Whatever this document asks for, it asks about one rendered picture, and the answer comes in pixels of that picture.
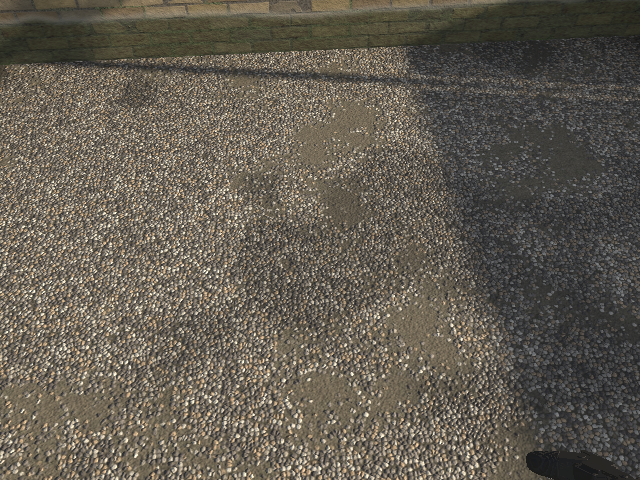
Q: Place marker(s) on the right robot hand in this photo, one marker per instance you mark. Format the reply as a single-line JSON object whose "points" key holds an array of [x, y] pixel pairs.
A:
{"points": [[563, 465]]}

